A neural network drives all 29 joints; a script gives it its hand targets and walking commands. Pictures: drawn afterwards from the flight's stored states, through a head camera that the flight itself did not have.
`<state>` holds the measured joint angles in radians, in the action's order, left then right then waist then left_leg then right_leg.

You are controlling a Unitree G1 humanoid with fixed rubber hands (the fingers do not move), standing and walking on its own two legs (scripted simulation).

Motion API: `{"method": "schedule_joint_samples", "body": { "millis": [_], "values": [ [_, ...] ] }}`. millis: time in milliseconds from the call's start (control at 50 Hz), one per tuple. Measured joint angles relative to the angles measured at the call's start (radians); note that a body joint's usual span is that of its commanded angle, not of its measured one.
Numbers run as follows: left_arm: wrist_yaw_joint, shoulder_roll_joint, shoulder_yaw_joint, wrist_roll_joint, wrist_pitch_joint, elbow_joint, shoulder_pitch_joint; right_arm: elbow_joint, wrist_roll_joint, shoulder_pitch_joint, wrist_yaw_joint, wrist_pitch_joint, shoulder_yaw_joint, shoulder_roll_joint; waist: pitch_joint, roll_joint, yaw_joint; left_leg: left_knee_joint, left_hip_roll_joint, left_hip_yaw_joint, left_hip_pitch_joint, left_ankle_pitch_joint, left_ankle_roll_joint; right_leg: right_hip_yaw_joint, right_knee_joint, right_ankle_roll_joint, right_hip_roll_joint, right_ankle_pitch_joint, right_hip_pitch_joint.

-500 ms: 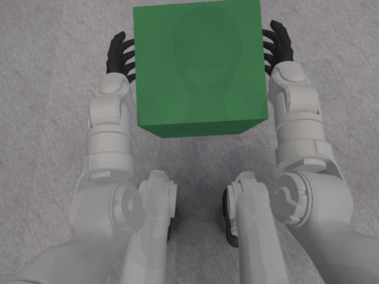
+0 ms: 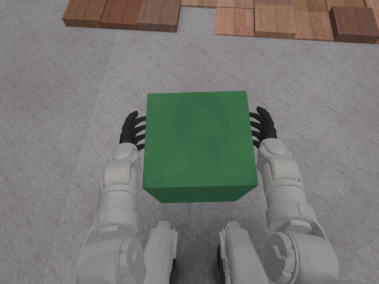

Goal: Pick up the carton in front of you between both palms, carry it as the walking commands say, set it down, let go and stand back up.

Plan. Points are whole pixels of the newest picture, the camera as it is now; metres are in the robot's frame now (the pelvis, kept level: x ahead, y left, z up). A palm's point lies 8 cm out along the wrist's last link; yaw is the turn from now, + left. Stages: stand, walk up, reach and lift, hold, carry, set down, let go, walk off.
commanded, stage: reach and lift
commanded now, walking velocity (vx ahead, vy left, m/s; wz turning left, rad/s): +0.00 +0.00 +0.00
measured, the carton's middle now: (197, 155) +0.41 +0.01 -0.10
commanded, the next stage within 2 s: hold in 1.70 s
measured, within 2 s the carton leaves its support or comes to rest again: neither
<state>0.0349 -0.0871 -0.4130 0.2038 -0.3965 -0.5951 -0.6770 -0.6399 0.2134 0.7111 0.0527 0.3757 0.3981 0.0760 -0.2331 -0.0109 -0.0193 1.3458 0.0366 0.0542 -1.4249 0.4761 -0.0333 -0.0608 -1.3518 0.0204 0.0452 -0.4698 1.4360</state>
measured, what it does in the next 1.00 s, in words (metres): rises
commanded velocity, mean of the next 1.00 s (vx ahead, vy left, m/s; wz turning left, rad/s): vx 0.00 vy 0.00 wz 0.00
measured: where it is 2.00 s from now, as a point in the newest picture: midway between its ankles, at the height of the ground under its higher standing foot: (196, 280)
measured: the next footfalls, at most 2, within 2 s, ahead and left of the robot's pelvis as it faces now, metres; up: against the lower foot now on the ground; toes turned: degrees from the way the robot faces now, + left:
none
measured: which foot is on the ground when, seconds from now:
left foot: down 0.00-1.00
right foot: down 0.00-1.00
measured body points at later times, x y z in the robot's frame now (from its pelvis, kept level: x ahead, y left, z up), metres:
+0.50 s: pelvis +0.04 +0.00 +0.12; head +0.07 +0.00 +0.57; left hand +0.37 +0.16 +0.11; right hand +0.37 -0.15 +0.11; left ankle +0.07 +0.13 -0.59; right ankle +0.07 -0.12 -0.59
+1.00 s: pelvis +0.03 +0.00 +0.15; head +0.02 +0.00 +0.60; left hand +0.35 +0.16 +0.16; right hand +0.35 -0.15 +0.17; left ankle +0.07 +0.13 -0.59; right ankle +0.07 -0.12 -0.59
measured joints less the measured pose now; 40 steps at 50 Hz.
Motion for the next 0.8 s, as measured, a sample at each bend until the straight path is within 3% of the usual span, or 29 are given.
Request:
{"method": "schedule_joint_samples", "body": {
  "millis": [360,660,800],
  "values": [
    [-0.009,-0.045,0.078,0.008,-0.015,0.073,0.258,0.091,-0.001,-0.273,-0.01,0.014,-0.059,0.052,0.065,0.004,0.009,-0.424,-0.009,0.003,0.584,-0.097,0.015,-0.007,0.425,-0.005,-0.016,0.094,-0.586],
    [-0.026,-0.067,0.144,0.028,-0.158,0.213,0.408,0.246,0.022,-0.43,-0.028,0.164,-0.114,0.081,0.156,0.012,0.015,-0.783,-0.02,0.009,1.102,-0.211,0.02,-0.007,0.788,-0.009,-0.027,0.209,-1.108],
    [-0.05,-0.077,0.111,0.088,-0.215,0.189,0.366,0.224,0.081,-0.391,-0.051,0.219,-0.081,0.09,0.207,0.009,0.016,-0.835,-0.022,0.01,1.206,-0.236,0.021,-0.007,0.84,-0.01,-0.028,0.234,-1.211]
  ]
}}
